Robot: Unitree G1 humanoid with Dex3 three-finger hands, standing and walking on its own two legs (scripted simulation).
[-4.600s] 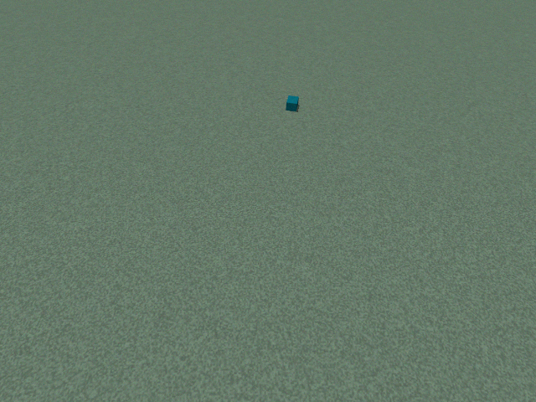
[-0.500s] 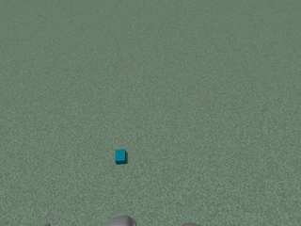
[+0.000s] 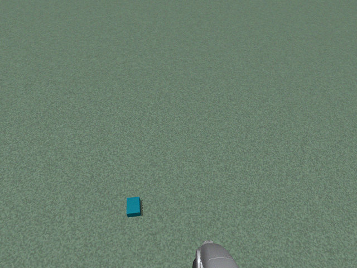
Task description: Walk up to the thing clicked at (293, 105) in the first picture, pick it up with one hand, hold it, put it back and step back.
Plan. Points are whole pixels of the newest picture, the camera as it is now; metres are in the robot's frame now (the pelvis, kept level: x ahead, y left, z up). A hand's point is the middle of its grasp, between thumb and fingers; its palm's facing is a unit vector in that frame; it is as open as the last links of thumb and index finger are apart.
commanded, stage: walk up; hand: left
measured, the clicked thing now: (133, 206) +0.49 +0.19 -0.73
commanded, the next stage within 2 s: none
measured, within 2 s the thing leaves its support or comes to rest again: neither
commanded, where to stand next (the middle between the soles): +0.10 -0.04 m, yaw +0 degrees
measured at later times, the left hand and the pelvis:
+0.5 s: hand (82, 261) +0.16 +0.22 -0.14, palm faces -0.02 -0.95 -0.32, open 7.4 cm; pelvis +0.04 -0.02 +0.01, yaw +0 degrees
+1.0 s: hand out of the picture +0.13 +0.23 -0.14, palm faces +0.02 -0.94 -0.33, open 7.4 cm; pelvis +0.06 -0.02 +0.02, yaw +0 degrees
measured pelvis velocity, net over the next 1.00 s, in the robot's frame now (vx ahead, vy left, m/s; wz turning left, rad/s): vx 0.06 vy -0.02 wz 0.00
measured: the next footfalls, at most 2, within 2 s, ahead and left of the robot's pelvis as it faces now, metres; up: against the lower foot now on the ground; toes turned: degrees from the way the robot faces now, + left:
right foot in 0.08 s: +0.15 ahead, -0.14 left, +0.00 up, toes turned -3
left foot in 1.92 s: +0.15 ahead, +0.10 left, +0.00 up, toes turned -2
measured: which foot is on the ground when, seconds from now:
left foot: down 0.00-1.00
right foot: up 0.00-0.06, down 0.08-1.00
